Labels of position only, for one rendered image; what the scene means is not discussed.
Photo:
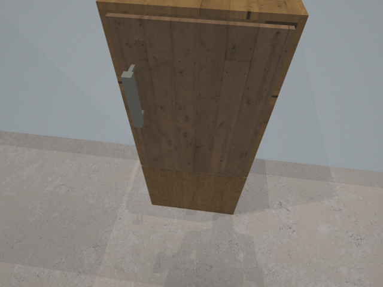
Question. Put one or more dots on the cupboard door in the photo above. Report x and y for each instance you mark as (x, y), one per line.
(204, 85)

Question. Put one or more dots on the handle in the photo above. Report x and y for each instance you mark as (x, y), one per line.
(131, 93)

